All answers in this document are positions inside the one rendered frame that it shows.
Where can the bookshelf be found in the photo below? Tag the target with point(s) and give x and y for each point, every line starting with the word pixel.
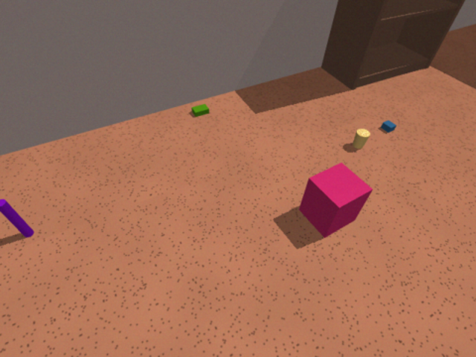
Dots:
pixel 374 40

